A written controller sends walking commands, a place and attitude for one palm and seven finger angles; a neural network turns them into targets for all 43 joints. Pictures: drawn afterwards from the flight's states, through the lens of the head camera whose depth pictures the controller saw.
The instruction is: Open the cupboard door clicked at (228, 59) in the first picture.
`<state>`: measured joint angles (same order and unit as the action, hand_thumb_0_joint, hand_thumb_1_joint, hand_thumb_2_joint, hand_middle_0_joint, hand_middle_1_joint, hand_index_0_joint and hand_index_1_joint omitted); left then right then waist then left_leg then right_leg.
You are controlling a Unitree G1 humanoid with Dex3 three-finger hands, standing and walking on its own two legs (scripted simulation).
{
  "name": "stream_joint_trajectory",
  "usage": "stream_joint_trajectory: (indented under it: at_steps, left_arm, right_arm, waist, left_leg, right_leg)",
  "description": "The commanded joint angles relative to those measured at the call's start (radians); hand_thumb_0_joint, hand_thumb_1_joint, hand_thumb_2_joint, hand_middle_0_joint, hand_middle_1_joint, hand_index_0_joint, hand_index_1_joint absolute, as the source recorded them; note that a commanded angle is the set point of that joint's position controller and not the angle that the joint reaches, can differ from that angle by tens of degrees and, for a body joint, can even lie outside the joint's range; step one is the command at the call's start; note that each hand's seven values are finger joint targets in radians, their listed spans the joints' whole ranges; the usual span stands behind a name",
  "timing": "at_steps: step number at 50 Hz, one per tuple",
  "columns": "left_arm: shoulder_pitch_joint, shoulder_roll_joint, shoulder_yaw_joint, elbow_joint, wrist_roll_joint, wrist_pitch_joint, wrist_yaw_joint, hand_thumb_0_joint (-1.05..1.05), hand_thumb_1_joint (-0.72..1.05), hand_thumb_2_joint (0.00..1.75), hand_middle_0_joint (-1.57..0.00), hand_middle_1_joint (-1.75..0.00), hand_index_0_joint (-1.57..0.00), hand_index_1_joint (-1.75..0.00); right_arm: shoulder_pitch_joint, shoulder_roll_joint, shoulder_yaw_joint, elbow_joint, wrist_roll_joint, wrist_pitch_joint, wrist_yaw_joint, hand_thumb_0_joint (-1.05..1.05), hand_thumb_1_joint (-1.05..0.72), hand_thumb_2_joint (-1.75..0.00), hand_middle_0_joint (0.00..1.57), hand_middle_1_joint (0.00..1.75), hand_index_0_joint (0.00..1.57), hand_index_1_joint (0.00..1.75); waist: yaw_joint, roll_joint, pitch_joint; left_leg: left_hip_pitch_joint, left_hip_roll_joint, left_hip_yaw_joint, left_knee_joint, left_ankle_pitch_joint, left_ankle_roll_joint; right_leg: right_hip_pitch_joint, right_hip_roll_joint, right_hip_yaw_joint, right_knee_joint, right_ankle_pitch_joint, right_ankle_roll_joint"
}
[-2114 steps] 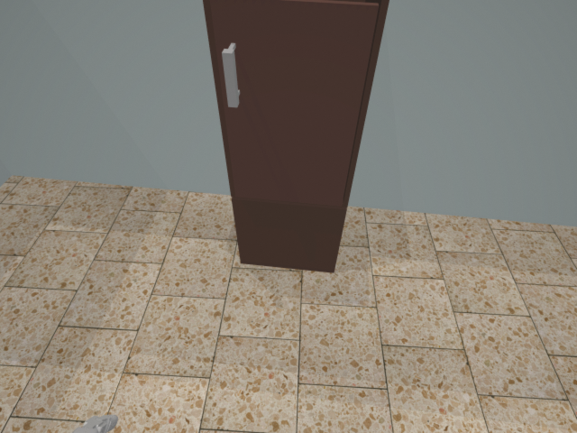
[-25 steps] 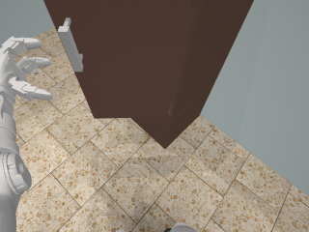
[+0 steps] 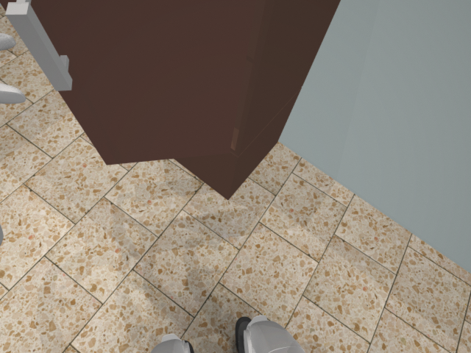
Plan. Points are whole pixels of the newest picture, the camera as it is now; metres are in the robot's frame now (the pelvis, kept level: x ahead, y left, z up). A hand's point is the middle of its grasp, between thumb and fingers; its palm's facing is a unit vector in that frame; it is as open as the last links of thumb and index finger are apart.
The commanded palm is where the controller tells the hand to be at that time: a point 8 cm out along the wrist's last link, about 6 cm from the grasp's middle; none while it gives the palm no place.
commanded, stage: move the hooked fingers beside the handle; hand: left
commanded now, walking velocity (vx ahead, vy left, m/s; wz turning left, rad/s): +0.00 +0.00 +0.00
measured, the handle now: (45, 41) +0.58 +0.22 +0.12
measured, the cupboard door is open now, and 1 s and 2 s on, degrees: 47 47 47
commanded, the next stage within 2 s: slide the fingers in behind the handle in 1.06 s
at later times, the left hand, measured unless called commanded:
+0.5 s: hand out of the picture +0.50 +0.28 +0.13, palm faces +0.02 -1.00 +0.02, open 14.0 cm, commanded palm +0.49 +0.32 +0.12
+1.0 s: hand out of the picture +0.52 +0.28 +0.13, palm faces +0.03 -1.00 +0.00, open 14.0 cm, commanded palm +0.50 +0.32 +0.12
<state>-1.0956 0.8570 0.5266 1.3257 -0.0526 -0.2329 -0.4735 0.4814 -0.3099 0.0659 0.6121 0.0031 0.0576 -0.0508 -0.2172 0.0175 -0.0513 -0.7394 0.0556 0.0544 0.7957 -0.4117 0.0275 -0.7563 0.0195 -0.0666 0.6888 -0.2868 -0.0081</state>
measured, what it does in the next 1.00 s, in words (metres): stands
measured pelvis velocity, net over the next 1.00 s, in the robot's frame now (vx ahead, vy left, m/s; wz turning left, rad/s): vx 0.00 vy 0.00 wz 0.01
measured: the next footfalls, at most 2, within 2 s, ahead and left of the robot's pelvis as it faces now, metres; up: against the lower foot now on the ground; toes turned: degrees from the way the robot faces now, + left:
none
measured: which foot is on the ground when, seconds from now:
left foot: down 0.00-1.00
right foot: down 0.00-1.00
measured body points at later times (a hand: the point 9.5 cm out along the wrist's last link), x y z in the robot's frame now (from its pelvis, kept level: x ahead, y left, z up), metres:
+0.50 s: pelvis +0.01 +0.01 +0.00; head +0.12 +0.04 +0.43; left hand +0.49 +0.33 +0.13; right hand +0.05 -0.27 -0.10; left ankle -0.03 +0.09 -0.71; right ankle +0.01 -0.12 -0.71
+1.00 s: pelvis +0.00 +0.00 +0.00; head +0.14 +0.02 +0.42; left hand +0.51 +0.33 +0.13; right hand -0.06 -0.27 -0.09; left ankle -0.03 +0.09 -0.71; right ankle +0.01 -0.12 -0.71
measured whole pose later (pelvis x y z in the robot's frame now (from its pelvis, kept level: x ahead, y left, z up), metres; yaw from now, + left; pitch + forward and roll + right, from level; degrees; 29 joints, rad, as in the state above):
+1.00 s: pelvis +0.00 +0.00 +0.00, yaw +0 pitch +20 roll -3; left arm -1.07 0.85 0.53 1.31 -0.07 -0.24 -0.48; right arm 0.49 -0.31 0.07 0.62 0.01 0.08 -0.04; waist -0.22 0.01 -0.05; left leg -0.76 0.06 0.04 0.83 -0.43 0.03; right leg -0.77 0.03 -0.08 0.71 -0.30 -0.01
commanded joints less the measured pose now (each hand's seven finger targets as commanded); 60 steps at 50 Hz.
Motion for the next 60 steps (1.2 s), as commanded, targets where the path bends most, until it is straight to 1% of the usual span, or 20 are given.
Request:
stream_joint_trajectory:
  at_steps: [1,5,6,8,10,12,13,18,19,23,26,32,36,42,45,47,48,52,56,60]
  left_arm:
    - [-0.305,0.301,0.056,-0.254,-0.059,-0.067,-0.031,0.00,-0.50,0.30,-0.30,-1.20,-0.30,-1.20]
    - [-0.257,0.328,0.102,-0.319,-0.074,-0.069,-0.039,0.00,-0.50,0.30,-0.30,-1.20,-0.30,-1.20]
    - [-0.249,0.315,0.095,-0.348,-0.081,-0.075,-0.039,0.00,-0.50,0.30,-0.30,-1.20,-0.30,-1.20]
    - [-0.257,0.285,0.075,-0.321,-0.080,-0.070,-0.036,0.00,-0.50,0.30,-0.30,-1.20,-0.30,-1.20]
    - [-0.245,0.272,0.067,-0.362,-0.082,-0.071,-0.035,0.00,-0.50,0.30,-0.30,-1.20,-0.30,-1.20]
    - [-0.261,0.188,0.009,-0.421,-0.094,-0.078,-0.036,0.00,-0.50,0.30,-0.30,-1.20,-0.30,-1.20]
    - [-0.274,0.123,-0.038,-0.395,-0.099,-0.072,-0.037,0.00,-0.50,0.30,-0.30,-1.20,-0.30,-1.20]
    - [-0.316,0.062,-0.074,-0.291,-0.115,-0.042,-0.023,0.00,-0.50,0.30,-0.30,-1.20,-0.30,-1.20]
    - [-0.336,0.095,-0.051,-0.284,-0.108,-0.039,-0.011,0.00,-0.50,0.30,-0.30,-1.20,-0.30,-1.20]
    - [-0.382,0.155,-0.038,-0.305,-0.057,-0.065,0.037,0.00,-0.50,0.30,-0.30,-1.20,-0.30,-1.20]
    - [-0.413,0.181,-0.017,-0.313,-0.055,-0.100,0.062,0.00,-0.50,0.30,-0.30,-1.20,-0.30,-1.20]
    - [-0.447,0.227,-0.010,-0.251,-0.041,-0.093,0.039,0.00,-0.50,0.30,-0.30,-1.20,-0.30,-1.20]
    - [-0.414,0.224,-0.025,-0.184,-0.036,-0.060,0.021,0.00,-0.50,0.30,-0.30,-1.20,-0.30,-1.20]
    - [-0.393,0.289,0.019,-0.239,-0.043,-0.076,0.001,0.00,-0.50,0.30,-0.30,-1.20,-0.30,-1.20]
    - [-0.400,0.285,0.017,-0.224,-0.045,-0.072,-0.003,0.00,-0.50,0.30,-0.30,-1.20,-0.30,-1.20]
    - [-0.384,0.334,0.047,-0.221,-0.040,-0.070,-0.005,0.00,-0.50,0.30,-0.30,-1.20,-0.30,-1.20]
    - [-0.401,0.322,0.034,-0.229,-0.040,-0.067,-0.006,0.00,-0.50,0.30,-0.30,-1.20,-0.30,-1.20]
    - [-0.344,0.326,0.056,-0.296,-0.041,-0.079,-0.003,0.00,-0.50,0.30,-0.30,-1.20,-0.30,-1.20]
    - [-0.341,0.282,0.033,-0.292,-0.064,-0.070,-0.013,0.00,-0.50,0.30,-0.30,-1.20,-0.30,-1.20]
    - [-0.320,0.194,-0.025,-0.309,-0.064,-0.056,-0.011,0.00,-0.50,0.30,-0.30,-1.20,-0.30,-1.20]
  right_arm:
    - [0.179,-0.197,-0.078,-0.063,-0.004,0.011,-0.006,0.00,-0.90,-0.90,0.20,0.30,0.20,0.30]
    - [0.173,-0.195,-0.089,-0.073,-0.002,0.030,0.007,0.00,-0.90,-0.90,0.20,0.30,0.20,0.30]
    - [0.166,-0.192,-0.088,-0.080,0.001,0.032,0.009,0.00,-0.90,-0.90,0.20,0.30,0.20,0.30]
    - [0.160,-0.188,-0.088,-0.068,0.000,0.038,0.012,0.00,-0.90,-0.90,0.20,0.30,0.20,0.30]
    - [0.154,-0.186,-0.093,-0.074,0.003,0.039,0.015,0.00,-0.90,-0.90,0.20,0.30,0.20,0.30]
    - [0.147,-0.177,-0.097,-0.066,0.002,0.036,0.015,0.00,-0.90,-0.90,0.20,0.30,0.20,0.30]
    - [0.140,-0.173,-0.094,-0.055,0.001,0.034,0.016,0.00,-0.90,-0.90,0.20,0.30,0.20,0.30]
    - [0.123,-0.177,-0.090,-0.035,0.003,0.025,0.007,0.00,-0.90,-0.90,0.20,0.30,0.20,0.30]
    - [0.126,-0.180,-0.089,-0.032,0.002,0.023,0.006,0.00,-0.90,-0.90,0.20,0.30,0.20,0.30]
    - [0.112,-0.171,-0.079,-0.042,-0.001,0.015,0.003,0.00,-0.90,-0.90,0.20,0.30,0.20,0.30]
    - [0.111,-0.174,-0.075,-0.050,-0.003,0.009,0.002,0.00,-0.90,-0.90,0.20,0.30,0.20,0.30]
    - [0.118,-0.180,-0.068,-0.041,0.001,0.003,-0.006,0.00,-0.90,-0.90,0.20,0.30,0.20,0.30]
    - [0.129,-0.182,-0.061,-0.048,0.004,0.002,-0.011,0.00,-0.90,-0.90,0.20,0.30,0.20,0.30]
    - [0.158,-0.188,-0.066,-0.052,0.001,0.011,-0.009,0.00,-0.90,-0.90,0.20,0.30,0.20,0.30]
    - [0.165,-0.189,-0.068,-0.045,0.001,0.012,-0.008,0.00,-0.90,-0.90,0.20,0.30,0.20,0.30]
    - [0.167,-0.193,-0.068,-0.047,0.003,0.016,-0.011,0.00,-0.90,-0.90,0.20,0.30,0.20,0.30]
    - [0.170,-0.192,-0.068,-0.044,0.002,0.017,-0.011,0.00,-0.90,-0.90,0.20,0.30,0.20,0.30]
    - [0.180,-0.188,-0.077,-0.049,-0.002,0.021,-0.004,0.00,-0.90,-0.90,0.20,0.30,0.20,0.30]
    - [0.171,-0.189,-0.078,-0.053,0.001,0.029,-0.001,0.00,-0.90,-0.90,0.20,0.30,0.20,0.30]
    - [0.163,-0.182,-0.084,-0.048,0.000,0.029,0.002,0.00,-0.90,-0.90,0.20,0.30,0.20,0.30]
  waist:
    - [0.059,0.165,-0.545]
    - [0.078,0.159,-0.534]
    - [0.083,0.202,-0.537]
    - [0.065,0.181,-0.471]
    - [0.073,0.211,-0.492]
    - [0.061,0.268,-0.524]
    - [0.044,0.273,-0.477]
    - [0.012,0.150,-0.390]
    - [0.014,0.132,-0.387]
    - [0.026,0.212,-0.436]
    - [0.022,0.167,-0.454]
    - [0.015,0.184,-0.500]
    - [0.008,0.154,-0.437]
    - [0.025,0.162,-0.508]
    - [0.016,0.158,-0.463]
    - [0.026,0.165,-0.465]
    - [0.018,0.175,-0.471]
    - [0.045,0.239,-0.553]
    - [0.029,0.189,-0.498]
    - [0.028,0.214,-0.479]
  left_leg:
    - [0.322,-0.018,-0.085,-0.052,0.584,0.002]
    - [0.330,-0.018,-0.080,-0.050,0.620,0.005]
    - [0.358,-0.018,-0.081,-0.046,0.656,0.004]
    - [0.350,-0.015,-0.083,-0.044,0.627,0.003]
    - [0.385,-0.015,-0.090,-0.045,0.652,-0.001]
    - [0.493,-0.002,-0.107,-0.032,0.766,-0.019]
    - [0.501,0.002,-0.110,-0.029,0.764,-0.024]
    - [0.411,-0.005,-0.114,-0.044,0.617,-0.008]
    - [0.380,-0.008,-0.115,-0.047,0.583,-0.005]
    - [0.383,-0.014,-0.115,-0.031,0.593,-0.015]
    - [0.372,-0.013,-0.123,-0.027,0.579,-0.015]
    - [0.348,-0.015,-0.120,-0.022,0.530,-0.011]
    - [0.260,-0.023,-0.104,-0.036,0.439,0.005]
    - [0.255,-0.022,-0.095,-0.035,0.450,0.005]
    - [0.229,-0.022,-0.088,-0.038,0.404,0.010]
    - [0.221,-0.023,-0.088,-0.039,0.402,0.012]
    - [0.228,-0.023,-0.086,-0.038,0.405,0.013]
    - [0.333,-0.017,-0.093,-0.025,0.536,0.001]
    - [0.312,-0.016,-0.092,-0.031,0.524,0.006]
    - [0.370,-0.010,-0.103,-0.030,0.569,-0.002]
  right_leg:
    - [0.317,0.032,0.034,-0.007,0.441,-0.014]
    - [0.334,0.033,0.034,-0.010,0.477,-0.010]
    - [0.318,0.035,0.033,-0.007,0.476,-0.015]
    - [0.276,0.037,0.027,-0.017,0.443,-0.010]
    - [0.271,0.036,0.026,-0.016,0.430,-0.010]
    - [0.211,0.040,0.015,-0.018,0.419,-0.011]
    - [0.169,0.042,0.009,-0.026,0.393,-0.011]
    - [0.163,0.037,0.007,-0.031,0.344,-0.007]
    - [0.178,0.033,0.007,-0.026,0.342,-0.008]
    - [0.179,0.025,0.019,-0.003,0.345,-0.011]
    - [0.197,0.029,0.018,0.008,0.342,-0.013]
    - [0.213,0.027,0.026,0.009,0.335,-0.008]
    - [0.233,0.026,0.031,-0.002,0.319,-0.009]
    - [0.278,0.029,0.039,0.002,0.352,-0.009]
    - [0.263,0.030,0.041,-0.010,0.319,-0.006]
    - [0.264,0.029,0.041,-0.009,0.314,-0.006]
    - [0.263,0.029,0.044,-0.011,0.320,-0.005]
    - [0.251,0.034,0.033,0.000,0.372,-0.011]
    - [0.254,0.039,0.028,-0.008,0.380,-0.010]
    - [0.195,0.038,0.017,-0.016,0.350,-0.008]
